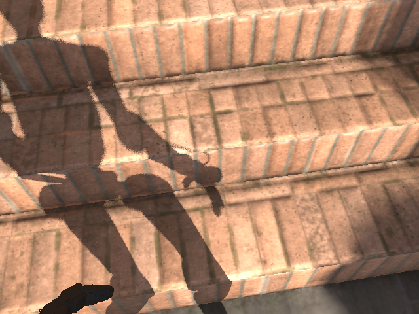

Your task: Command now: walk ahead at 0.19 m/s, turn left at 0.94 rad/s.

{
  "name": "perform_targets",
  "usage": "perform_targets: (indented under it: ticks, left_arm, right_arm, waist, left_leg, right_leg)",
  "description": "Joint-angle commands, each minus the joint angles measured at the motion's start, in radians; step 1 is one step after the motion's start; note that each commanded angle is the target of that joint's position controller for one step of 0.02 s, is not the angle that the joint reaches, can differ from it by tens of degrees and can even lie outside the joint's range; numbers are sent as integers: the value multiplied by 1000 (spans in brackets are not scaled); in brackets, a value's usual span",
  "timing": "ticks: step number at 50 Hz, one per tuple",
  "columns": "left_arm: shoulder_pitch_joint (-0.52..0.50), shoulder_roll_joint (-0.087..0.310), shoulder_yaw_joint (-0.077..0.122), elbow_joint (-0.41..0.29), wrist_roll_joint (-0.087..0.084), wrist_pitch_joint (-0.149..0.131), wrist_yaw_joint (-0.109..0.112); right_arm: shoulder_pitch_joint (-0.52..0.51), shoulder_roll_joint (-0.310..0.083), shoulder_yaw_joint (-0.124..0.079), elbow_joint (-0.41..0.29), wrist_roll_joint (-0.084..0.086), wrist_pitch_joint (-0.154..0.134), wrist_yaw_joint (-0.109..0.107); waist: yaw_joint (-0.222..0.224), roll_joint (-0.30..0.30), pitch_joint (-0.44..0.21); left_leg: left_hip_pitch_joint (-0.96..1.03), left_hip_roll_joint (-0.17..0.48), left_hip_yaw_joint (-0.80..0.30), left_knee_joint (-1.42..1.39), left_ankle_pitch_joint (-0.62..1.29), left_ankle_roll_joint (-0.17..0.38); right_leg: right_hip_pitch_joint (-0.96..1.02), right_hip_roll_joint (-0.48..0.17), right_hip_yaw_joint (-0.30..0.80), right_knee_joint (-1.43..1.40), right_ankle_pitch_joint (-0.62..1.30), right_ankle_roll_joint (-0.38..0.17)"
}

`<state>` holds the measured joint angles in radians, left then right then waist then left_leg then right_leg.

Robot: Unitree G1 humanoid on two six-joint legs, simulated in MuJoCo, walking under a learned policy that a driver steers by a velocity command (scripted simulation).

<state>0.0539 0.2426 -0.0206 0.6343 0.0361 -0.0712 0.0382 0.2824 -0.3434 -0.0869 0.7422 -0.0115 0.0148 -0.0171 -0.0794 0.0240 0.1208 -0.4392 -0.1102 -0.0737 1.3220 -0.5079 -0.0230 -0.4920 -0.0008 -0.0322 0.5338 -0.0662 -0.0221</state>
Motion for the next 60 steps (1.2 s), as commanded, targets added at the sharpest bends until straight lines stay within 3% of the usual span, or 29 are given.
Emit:
perform_targets:
  ticks: [1,8,13,15,16,17,18,19,21,24,26,29,32,35,36,37,38,39,41,43,49,50,52,54,56,57,58,59,60]
  left_arm:
    - [121,105,39,-28,-14,11,17]
    - [83,148,72,-12,5,32,-3]
    - [147,207,102,1,9,59,-24]
    - [206,190,106,16,6,82,-28]
    - [241,113,90,2,13,94,-32]
    - [167,127,82,-68,19,109,-12]
    - [0,194,110,-85,-37,81,15]
    - [49,198,112,-76,-50,73,20]
    - [152,198,124,5,-22,70,28]
    - [225,89,94,50,-27,73,7]
    - [127,60,72,11,-36,62,-13]
    - [87,138,84,-33,-41,50,-37]
    - [113,120,81,-38,-54,61,-39]
    - [187,113,92,-25,-47,72,-41]
    - [221,148,107,-19,-34,71,-36]
    - [260,270,144,-26,-20,66,-14]
    - [309,297,153,-47,6,54,-17]
    - [298,278,148,-49,11,39,-21]
    - [146,245,149,-74,-41,44,-8]
    - [80,213,138,-103,-60,71,8]
    - [101,220,154,-127,-51,101,29]
    - [191,228,158,-84,-7,116,-5]
    - [173,221,160,-99,2,123,-43]
    - [97,233,164,-126,7,124,-64]
    - [14,181,149,-156,-11,107,-58]
    - [32,74,118,-184,-33,91,-53]
    - [-24,143,124,-214,1,81,-54]
    - [-41,192,136,-207,14,77,-65]
    - [-10,198,139,-182,16,76,-85]
  right_arm:
    - [81,-62,-13,-72,-23,42,30]
    - [-45,-21,11,-159,-14,69,64]
    - [-115,-41,7,-197,1,58,78]
    - [-17,-65,-5,-158,-6,36,68]
    - [-4,-170,-20,-165,-17,23,41]
    - [-2,-289,-54,-203,-26,22,19]
    - [-75,-260,-49,-218,-34,0,1]
    - [-143,-204,-28,-224,-21,-9,-11]
    - [-244,-81,9,-227,9,-7,-28]
    - [-222,49,67,-175,-17,-17,-24]
    - [-222,1,52,-159,-28,-9,-33]
    - [-176,-114,13,-144,-16,19,-54]
    - [-181,-106,1,-142,10,20,-61]
    - [-191,-83,-5,-133,16,7,-56]
    - [-172,-67,-7,-125,9,2,-51]
    - [-191,-4,5,-167,-18,-11,-50]
    - [-352,1,15,-225,-26,-20,-52]
    - [-360,-19,4,-220,-4,-26,-46]
    - [-286,-18,0,-181,0,-18,-38]
    - [-277,-8,-2,-180,-19,-20,-37]
    - [-271,26,15,-164,2,-32,-29]
    - [-169,2,29,-128,-37,1,-7]
    - [-201,-3,30,-149,-36,13,8]
    - [-147,-22,23,-148,-17,-3,8]
    - [21,-89,3,-109,-10,-39,-16]
    - [56,-215,-24,-120,-33,-53,-23]
    - [-25,-242,-38,-122,-67,-60,-21]
    - [-76,-160,-18,-134,-59,-68,-17]
    - [-104,-110,-2,-135,-44,-72,-10]
  waist:
    - [51,-118,-269]
    - [24,-185,-241]
    - [71,-189,-204]
    - [44,-33,-192]
    - [61,265,-120]
    - [25,261,-115]
    - [-3,223,-162]
    - [49,223,-177]
    - [103,142,-225]
    - [125,85,-267]
    - [79,99,-214]
    - [35,107,-197]
    - [38,115,-181]
    - [84,99,-201]
    - [95,28,-201]
    - [78,-265,-222]
    - [170,-346,-222]
    - [164,-190,-244]
    - [77,-64,-221]
    - [56,-79,-235]
    - [77,-156,-260]
    - [106,-205,-258]
    - [120,-223,-218]
    - [70,-236,-182]
    - [-44,-94,-147]
    - [-39,180,-192]
    - [1,150,-131]
    - [35,56,-113]
    - [57,46,-118]
  left_leg:
    - [-101,99,25,13,64,-38]
    - [47,172,85,-323,196,2]
    - [176,127,181,-582,131,34]
    - [327,117,89,-816,166,83]
    - [361,369,-289,-1002,355,146]
    - [252,534,-515,-1046,601,299]
    - [229,491,-434,-1010,623,396]
    - [230,459,-301,-993,636,352]
    - [198,356,-133,-941,640,246]
    - [158,306,16,-910,686,222]
    - [172,307,30,-927,579,222]
    - [263,413,-83,-928,601,285]
    - [297,461,-106,-904,651,281]
    - [244,420,-6,-813,613,199]
    - [169,360,70,-707,489,122]
    - [-68,227,211,-411,262,2]
    - [-311,47,113,-187,-159,-49]
    - [-340,75,-12,-62,-165,-42]
    - [-339,101,-40,-84,21,-45]
    - [-271,82,-18,-125,126,-64]
    - [-156,14,-21,-468,215,-65]
    - [-102,40,36,-496,217,-36]
    - [0,15,58,-601,120,-25]
    - [176,3,53,-732,65,-2]
    - [504,134,-46,-992,90,54]
    - [581,453,-417,-1161,-241,110]
    - [432,558,-660,-1228,-378,186]
    - [348,541,-592,-1204,-348,192]
    - [322,466,-439,-1192,-250,165]
  right_leg:
    - [338,-302,192,-175,527,-181]
    - [183,-315,-41,-230,220,-151]
    - [173,-345,-120,-147,-119,-85]
    - [72,-290,-168,55,-280,13]
    - [-142,-158,-244,365,-560,95]
    - [-242,-42,-66,511,-611,124]
    - [-229,-34,50,672,-570,127]
    - [-242,-49,63,685,-458,114]
    - [-148,-55,36,673,-323,124]
    - [20,-62,34,561,-261,135]
    - [57,-65,20,339,-257,122]
    - [22,-46,-23,283,-364,105]
    - [3,-53,-37,231,-356,74]
    - [147,-17,-65,59,-203,5]
    - [234,-29,6,-27,-47,-39]
    - [404,-232,325,-76,365,-153]
    - [476,-382,633,-191,548,-349]
    - [494,-373,576,-192,492,-353]
    - [439,-255,416,-158,380,-237]
    - [362,-197,368,-152,344,-195]
    - [329,-139,424,-132,147,-151]
    - [338,-90,389,-132,9,-141]
    - [210,-47,470,-195,-396,-144]
    - [61,-36,536,-213,-558,-142]
    - [-218,55,449,-68,-631,-54]
    - [-335,191,228,277,-581,-6]
    - [-425,91,184,468,-401,1]
    - [-377,27,184,552,-305,-2]
    - [-349,18,167,599,-241,2]
